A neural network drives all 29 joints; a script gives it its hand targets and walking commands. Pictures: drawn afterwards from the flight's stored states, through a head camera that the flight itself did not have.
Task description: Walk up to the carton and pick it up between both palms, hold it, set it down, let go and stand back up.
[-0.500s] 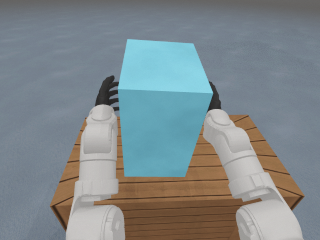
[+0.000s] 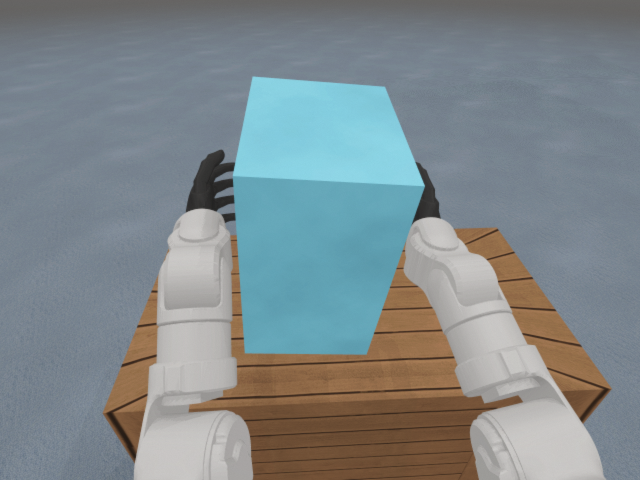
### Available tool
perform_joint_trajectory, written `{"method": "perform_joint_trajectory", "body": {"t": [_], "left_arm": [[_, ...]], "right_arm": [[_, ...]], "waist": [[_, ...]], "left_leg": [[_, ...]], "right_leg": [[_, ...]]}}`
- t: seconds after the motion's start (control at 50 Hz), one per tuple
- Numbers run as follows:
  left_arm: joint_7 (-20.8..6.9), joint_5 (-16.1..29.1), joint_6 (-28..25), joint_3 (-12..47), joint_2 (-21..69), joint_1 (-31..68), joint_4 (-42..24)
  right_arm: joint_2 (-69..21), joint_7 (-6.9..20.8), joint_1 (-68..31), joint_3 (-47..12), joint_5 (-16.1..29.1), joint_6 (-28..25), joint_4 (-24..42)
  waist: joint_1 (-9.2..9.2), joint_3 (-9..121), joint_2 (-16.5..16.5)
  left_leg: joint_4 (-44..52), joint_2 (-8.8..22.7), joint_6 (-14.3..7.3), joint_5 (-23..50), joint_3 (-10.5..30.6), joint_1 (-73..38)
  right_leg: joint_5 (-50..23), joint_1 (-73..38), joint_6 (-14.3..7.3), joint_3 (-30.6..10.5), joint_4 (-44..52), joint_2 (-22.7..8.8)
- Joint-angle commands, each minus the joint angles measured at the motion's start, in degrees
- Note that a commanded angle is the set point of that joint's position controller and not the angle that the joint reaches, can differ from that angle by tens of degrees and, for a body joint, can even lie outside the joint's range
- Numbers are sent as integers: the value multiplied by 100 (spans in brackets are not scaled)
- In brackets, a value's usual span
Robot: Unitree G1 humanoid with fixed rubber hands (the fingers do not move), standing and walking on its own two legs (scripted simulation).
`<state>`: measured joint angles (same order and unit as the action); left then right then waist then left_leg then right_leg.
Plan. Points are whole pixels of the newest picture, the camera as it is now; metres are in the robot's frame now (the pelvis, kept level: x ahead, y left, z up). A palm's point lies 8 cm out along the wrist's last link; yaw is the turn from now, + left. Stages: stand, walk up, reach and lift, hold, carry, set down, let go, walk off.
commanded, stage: hold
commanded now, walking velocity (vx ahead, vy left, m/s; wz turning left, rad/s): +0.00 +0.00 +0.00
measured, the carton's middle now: (312, 223) +0.38 +0.00 +0.19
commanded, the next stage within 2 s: none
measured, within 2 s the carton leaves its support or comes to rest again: neither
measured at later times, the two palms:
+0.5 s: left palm (210, 219) +0.37 +0.12 +0.21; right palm (418, 225) +0.36 -0.13 +0.20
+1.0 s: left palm (205, 216) +0.36 +0.13 +0.23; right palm (419, 225) +0.35 -0.13 +0.20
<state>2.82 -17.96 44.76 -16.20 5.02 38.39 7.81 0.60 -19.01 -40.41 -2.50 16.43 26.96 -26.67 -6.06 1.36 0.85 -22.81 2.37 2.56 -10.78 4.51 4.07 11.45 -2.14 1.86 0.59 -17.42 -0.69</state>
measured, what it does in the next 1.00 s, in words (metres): stands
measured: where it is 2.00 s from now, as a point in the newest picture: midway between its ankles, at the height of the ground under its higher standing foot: outside the picture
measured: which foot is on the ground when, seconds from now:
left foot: down 0.00-1.00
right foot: down 0.00-1.00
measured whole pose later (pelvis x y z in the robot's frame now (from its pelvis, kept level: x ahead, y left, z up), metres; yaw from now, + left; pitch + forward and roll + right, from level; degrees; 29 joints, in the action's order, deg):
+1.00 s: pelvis +0.00 +0.00 +0.00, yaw +0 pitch -9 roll -1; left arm 2.3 -18.4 45.3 -16.6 4.7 39.4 9.2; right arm 0.0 -18.7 -41.0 -1.6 15.6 26.9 -28.3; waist -5.9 1.0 1.0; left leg -22.4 2.1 2.4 -10.5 4.3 3.4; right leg 11.5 -2.4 1.9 0.5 -17.7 -0.9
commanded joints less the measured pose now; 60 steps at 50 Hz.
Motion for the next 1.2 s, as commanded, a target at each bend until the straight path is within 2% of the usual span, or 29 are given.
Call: {"method": "perform_joint_trajectory", "body": {"t": [0.0, 0.16, 0.24, 0.28, 0.32, 0.34, 0.36, 0.38, 0.4, 0.44, 0.46, 0.48, 0.5, 0.52, 0.58, 0.6, 0.66, 0.68, 0.7, 0.78, 0.84, 0.86, 0.94, 0.96, 1.08, 1.1, 1.12, 1.16, 1.18], "left_arm": [[-862, 1021, -423, 2987, 3641, 4335, -270], [-798, 1170, -558, 3069, 3850, 4932, -103], [-783, 969, -548, 2721, 3789, 4611, 371], [-778, 1083, -574, 2929, 3905, 4645, 338], [-755, 1170, -610, 3066, 3896, 4629, 46], [-742, 1141, -660, 3057, 3907, 4824, -169], [-744, 1183, -666, 3069, 3908, 4591, 1], [-755, 1132, -657, 3006, 3869, 4747, -39], [-740, 1169, -656, 3038, 3934, 4645, -96], [-691, 1260, -662, 3264, 3987, 4656, -347], [-653, 1352, -664, 3414, 4058, 4600, -549], [-662, 1240, -640, 3266, 3974, 4496, -347], [-647, 1266, -640, 3338, 3963, 4547, -687], [-632, 1309, -634, 3457, 4012, 4308, -756], [-652, 1188, -549, 3311, 3865, 4235, -800], [-687, 1166, -483, 3332, 3834, 4101, -797], [-741, 1154, -447, 3285, 3750, 4122, -955], [-750, 1129, -419, 3364, 3739, 4087, -1028], [-742, 1162, -416, 3373, 3786, 4116, -1078], [-825, 991, -326, 3224, 3653, 4157, -667], [-883, 954, -279, 3081, 3658, 4177, -381], [-870, 1037, -327, 3178, 3748, 4278, -675], [-877, 1011, -361, 3070, 3772, 4440, -208], [-846, 1088, -447, 3119, 3790, 4637, -462], [-796, 1134, -548, 3030, 3825, 4679, 66], [-808, 1079, -541, 2951, 3773, 4582, 148], [-808, 1109, -543, 2979, 3861, 4508, 17], [-789, 1121, -592, 2979, 3788, 4727, 56], [-811, 1047, -562, 2842, 3774, 4714, 273]], "right_arm": [[-3960, 614, -5624, -2081, 490, -433, 1922], [-4071, 717, -6035, -1808, 390, -596, 1676], [-4025, 748, -5946, -1800, 340, -590, 1409], [-3976, 730, -5986, -1814, 397, -664, 1547], [-3997, 700, -5926, -1919, 438, -638, 1684], [-4075, 702, -5785, -1911, 462, -642, 1492], [-4013, 689, -5724, -1879, 455, -638, 1549], [-4011, 669, -5723, -1846, 463, -620, 1460], [-4066, 676, -5990, -2038, 558, -700, 1849], [-3979, 678, -5676, -1938, 587, -646, 1779], [-4005, 667, -5823, -2148, 667, -702, 2176], [-3973, 635, -5541, -2039, 600, -627, 1885], [-4012, 653, -5645, -2238, 722, -623, 2081], [-4066, 621, -5523, -2327, 707, -611, 2285], [-4038, 593, -5519, -2481, 790, -503, 2279], [-3955, 572, -5279, -2348, 753, -479, 2217], [-3937, 580, -5243, -2346, 755, -435, 2211], [-3926, 571, -5162, -2380, 751, -411, 2239], [-3951, 566, -5292, -2439, 791, -422, 2341], [-3852, 605, -5253, -2146, 553, -381, 1955], [-3830, 619, -5465, -2084, 503, -355, 1951], [-3930, 639, -5478, -2105, 534, -429, 1995], [-3896, 652, -5557, -1869, 381, -463, 1700], [-3984, 685, -5815, -2012, 477, -544, 1949], [-4064, 694, -5988, -1913, 395, -599, 1805], [-4009, 690, -5792, -1893, 386, -589, 1571], [-4040, 686, -5978, -2016, 442, -640, 1942], [-4028, 697, -5685, -1817, 389, -573, 1427], [-3955, 697, -5782, -1790, 354, -574, 1359]], "waist": [[-10, 2161, -104], [-40, 2321, -303], [136, 2061, -242], [9, 2235, -359], [-21, 2537, -299], [-2, 2616, -463], [-118, 2471, -363], [-120, 2337, -440], [30, 2665, -367], [-159, 2766, -584], [-92, 3019, -606], [-160, 2778, -522], [-20, 2843, -608], [-77, 3070, -426], [80, 2664, -356], [-67, 2549, -387], [-17, 2407, -277], [-100, 2331, -354], [13, 2330, -292], [-110, 1841, -356], [-42, 1675, -241], [2, 2040, -258], [-137, 1899, -330], [10, 2210, -275], [-43, 2273, -157], [0, 2164, -238], [89, 2505, -149], [-81, 2238, -258], [-48, 2123, -338]], "left_leg": [[237, -497, -155, 1396, -499, -967], [300, -447, -189, 927, -503, -958], [377, -441, -251, 820, -502, -830], [300, -485, -181, 1017, -571, -895], [214, -480, -152, 1350, -504, -1078], [190, -493, -114, 1428, -522, -1097], [188, -475, -127, 1445, -488, -1094], [240, -480, -129, 1325, -509, -1081], [178, -464, -149, 1529, -481, -1105], [109, -476, -46, 1711, -469, -1209], [-1, -469, 0, 2052, -436, -1362], [32, -465, -33, 1968, -388, -1347], [-5, -490, -23, 2155, -422, -1402], [-95, -500, 17, 2358, -388, -1443], [-35, -520, -47, 2237, -389, -1288], [-2, -503, -36, 2199, -391, -1348], [55, -515, -38, 2071, -421, -1237], [46, -516, -5, 2107, -452, -1254], [9, -506, -18, 2225, -447, -1237], [179, -466, -56, 1606, -444, -1046], [278, -477, -124, 1353, -509, -970], [217, -448, -86, 1606, -483, -1074], [311, -448, -128, 1252, -530, -1035], [245, -451, -131, 1349, -526, -1048], [304, -468, -209, 1174, -524, -981], [288, -464, -206, 1191, -527, -976], [216, -482, -185, 1393, -545, -1049], [282, -481, -193, 1165, -546, -966], [355, -476, -226, 930, -541, -901]], "right_leg": [[-1379, 111, 296, 366, 221, 456], [-681, 372, 226, 343, 282, 438], [-543, 416, 222, 346, 303, 444], [-785, 399, 229, 369, 283, 468], [-1047, 253, 229, 334, 264, 522], [-1095, 211, 230, 329, 235, 529], [-1182, 229, 227, 346, 251, 519], [-1079, 282, 248, 343, 276, 496], [-1273, 163, 233, 352, 218, 524], [-1385, 209, 234, 365, 205, 529], [-1718, 156, 237, 401, 155, 532], [-1750, 214, 237, 349, 204, 521], [-1843, 146, 241, 346, 140, 523], [-2161, -35, 264, 340, 98, 563], [-2178, 9, 299, 339, 78, 512], [-2220, -8, 297, 348, 147, 500], [-2159, -45, 328, 352, 113, 486], [-2264, -20, 340, 405, 107, 494], [-2351, 3, 333, 393, 54, 473], [-1666, 171, 288, 382, 181, 457], [-1416, 239, 295, 376, 233, 408], [-1589, 136, 288, 400, 171, 438], [-1114, 296, 256, 388, 268, 458], [-1144, 250, 258, 408, 214, 464], [-1021, 350, 259, 348, 264, 448], [-1065, 332, 256, 359, 257, 454], [-1249, 232, 282, 355, 237, 493], [-982, 360, 264, 330, 267, 475], [-776, 343, 238, 342, 318, 444]]}}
